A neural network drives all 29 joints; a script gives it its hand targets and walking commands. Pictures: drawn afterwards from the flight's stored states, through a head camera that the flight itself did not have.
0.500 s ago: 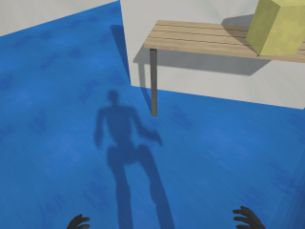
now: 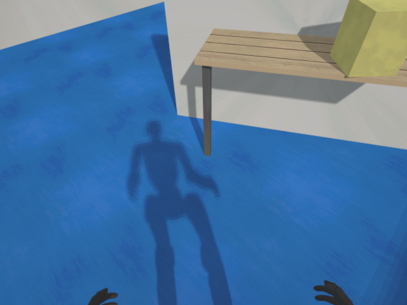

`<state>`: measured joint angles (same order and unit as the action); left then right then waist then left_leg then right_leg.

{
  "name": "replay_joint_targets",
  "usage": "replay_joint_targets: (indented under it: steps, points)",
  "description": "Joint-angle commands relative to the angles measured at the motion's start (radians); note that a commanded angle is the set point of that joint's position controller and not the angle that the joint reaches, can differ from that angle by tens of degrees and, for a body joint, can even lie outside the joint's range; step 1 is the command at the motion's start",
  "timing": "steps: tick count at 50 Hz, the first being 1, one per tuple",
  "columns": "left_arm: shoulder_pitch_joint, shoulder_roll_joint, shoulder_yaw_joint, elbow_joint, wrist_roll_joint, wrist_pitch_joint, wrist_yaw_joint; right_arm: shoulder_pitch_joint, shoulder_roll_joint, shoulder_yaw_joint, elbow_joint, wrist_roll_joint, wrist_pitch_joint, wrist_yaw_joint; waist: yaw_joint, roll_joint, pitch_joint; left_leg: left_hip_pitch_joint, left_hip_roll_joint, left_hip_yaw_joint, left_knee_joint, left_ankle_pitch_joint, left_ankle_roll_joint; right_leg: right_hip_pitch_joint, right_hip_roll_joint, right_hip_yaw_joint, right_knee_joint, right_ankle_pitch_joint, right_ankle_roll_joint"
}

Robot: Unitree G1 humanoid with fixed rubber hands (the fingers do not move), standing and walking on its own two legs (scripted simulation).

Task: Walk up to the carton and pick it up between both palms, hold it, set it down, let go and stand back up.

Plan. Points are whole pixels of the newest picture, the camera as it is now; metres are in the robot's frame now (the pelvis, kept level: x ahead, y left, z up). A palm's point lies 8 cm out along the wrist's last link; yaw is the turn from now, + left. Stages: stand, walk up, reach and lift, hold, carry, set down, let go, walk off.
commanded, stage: stand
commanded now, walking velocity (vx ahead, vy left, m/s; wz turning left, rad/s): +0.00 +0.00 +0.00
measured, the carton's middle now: (373, 36) +1.09 -0.72 +0.06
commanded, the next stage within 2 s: walk up in 0.82 s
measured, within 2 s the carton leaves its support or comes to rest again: neither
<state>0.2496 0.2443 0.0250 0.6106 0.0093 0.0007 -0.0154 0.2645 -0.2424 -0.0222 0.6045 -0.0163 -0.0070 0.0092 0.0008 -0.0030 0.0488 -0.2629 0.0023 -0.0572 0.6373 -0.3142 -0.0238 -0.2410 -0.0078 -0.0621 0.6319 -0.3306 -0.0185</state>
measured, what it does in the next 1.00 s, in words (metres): stands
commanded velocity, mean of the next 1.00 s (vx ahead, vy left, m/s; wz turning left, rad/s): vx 0.00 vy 0.00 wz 0.00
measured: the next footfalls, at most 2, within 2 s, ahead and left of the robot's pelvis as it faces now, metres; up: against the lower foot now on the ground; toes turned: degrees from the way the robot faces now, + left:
right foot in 1.30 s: +0.13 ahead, -0.23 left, +0.00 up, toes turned -8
left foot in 1.58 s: +0.23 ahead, -0.03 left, +0.00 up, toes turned -5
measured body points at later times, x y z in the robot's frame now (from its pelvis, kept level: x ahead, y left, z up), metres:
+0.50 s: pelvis -0.01 +0.00 +0.00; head +0.00 +0.00 +0.45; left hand +0.12 +0.26 -0.10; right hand +0.13 -0.25 -0.10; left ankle +0.02 +0.13 -0.72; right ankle +0.01 -0.11 -0.72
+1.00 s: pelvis +0.00 +0.00 +0.00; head +0.00 +0.00 +0.45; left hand +0.10 +0.26 -0.10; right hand +0.15 -0.24 -0.10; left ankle +0.02 +0.14 -0.72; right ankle +0.01 -0.11 -0.72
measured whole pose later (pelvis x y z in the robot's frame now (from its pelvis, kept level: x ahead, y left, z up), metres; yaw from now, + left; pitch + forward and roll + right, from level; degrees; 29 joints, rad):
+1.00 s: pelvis +0.00 +0.00 +0.00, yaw +4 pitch -3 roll -1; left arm 0.26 0.26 0.01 0.64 0.01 0.00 -0.01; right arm 0.26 -0.24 -0.02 0.62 -0.01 0.00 0.00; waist 0.01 0.00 0.05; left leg -0.30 -0.02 -0.13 0.64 -0.29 -0.03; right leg -0.24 -0.03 -0.13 0.62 -0.33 -0.02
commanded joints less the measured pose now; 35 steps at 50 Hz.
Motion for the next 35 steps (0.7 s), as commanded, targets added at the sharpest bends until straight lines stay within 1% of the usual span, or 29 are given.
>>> replay_joint_targets:
  steps: [1,3,4,5,7,9,10,11,13,19,35]
  points:
    - [-0.028,0.136,0.041,-0.098,-0.001,-0.022,0.005,-0.028,-0.123,-0.038,-0.100,0.001,-0.024,-0.004,0.001,-0.009,-0.021,-0.010,0.059,-0.063,-0.117,0.147,0.048,-0.034,-0.103,0.124,-0.174,0.098,-0.031]
    - [-0.030,0.132,0.038,-0.095,-0.003,-0.020,0.004,-0.029,-0.132,-0.042,-0.098,0.001,-0.023,-0.005,0.004,0.013,-0.036,-0.007,0.060,-0.067,-0.117,0.162,0.050,-0.024,-0.103,0.119,-0.171,0.099,-0.031]
    - [-0.034,0.139,0.038,-0.095,0.000,-0.020,0.004,-0.029,-0.136,-0.040,-0.102,0.001,-0.023,-0.004,0.000,0.019,-0.038,-0.012,0.058,-0.067,-0.113,0.163,0.051,-0.014,-0.104,0.118,-0.171,0.110,-0.031]
    - [-0.039,0.143,0.038,-0.097,-0.002,-0.019,0.005,-0.026,-0.131,-0.039,-0.100,0.002,-0.023,-0.004,0.000,0.003,-0.025,-0.010,0.059,-0.064,-0.116,0.165,0.050,-0.027,-0.104,0.115,-0.170,0.112,-0.029]
    - [-0.034,0.139,0.035,-0.091,-0.002,-0.017,0.005,-0.025,-0.135,-0.041,-0.100,0.001,-0.023,-0.004,0.003,0.009,-0.036,-0.011,0.060,-0.075,-0.121,0.150,0.049,-0.028,-0.103,0.109,-0.174,0.081,-0.028]
    - [-0.036,0.144,0.038,-0.093,-0.001,-0.018,0.005,-0.021,-0.130,-0.039,-0.100,0.001,-0.022,-0.004,-0.001,-0.007,-0.039,-0.007,0.052,-0.066,-0.110,0.139,0.047,-0.024,-0.110,0.120,-0.183,0.068,-0.032]
    - [-0.034,0.140,0.033,-0.095,-0.003,-0.018,0.005,-0.020,-0.134,-0.038,-0.099,0.000,-0.022,-0.004,0.000,-0.001,-0.038,-0.007,0.053,-0.069,-0.114,0.134,0.048,-0.035,-0.109,0.123,-0.185,0.063,-0.032]
    - [-0.029,0.141,0.034,-0.088,-0.006,-0.017,0.007,-0.026,-0.129,-0.041,-0.094,0.003,-0.020,-0.006,0.004,0.022,0.008,-0.029,0.055,-0.079,-0.130,0.121,0.048,-0.065,-0.106,0.121,-0.199,0.028,-0.028]
    - [-0.020,0.143,0.034,-0.084,-0.004,-0.018,0.008,-0.017,-0.130,-0.040,-0.091,0.003,-0.019,-0.007,0.004,0.020,0.007,-0.040,0.055,-0.086,-0.136,0.111,0.049,-0.054,-0.103,0.118,-0.202,0.008,-0.025]
    - [-0.017,0.144,0.031,-0.079,-0.002,-0.024,0.008,-0.016,-0.130,-0.041,-0.084,0.001,-0.023,-0.007,0.003,0.015,-0.044,-0.018,0.053,-0.090,-0.125,0.137,0.049,-0.028,-0.107,0.110,-0.194,0.037,-0.028]
    - [0.001,0.150,0.026,-0.067,-0.003,-0.020,0.010,-0.011,-0.128,-0.041,-0.075,0.002,-0.019,-0.008,0.005,0.018,-0.035,-0.037,0.046,-0.112,-0.119,0.155,0.049,-0.027,-0.118,0.089,-0.193,0.035,-0.030]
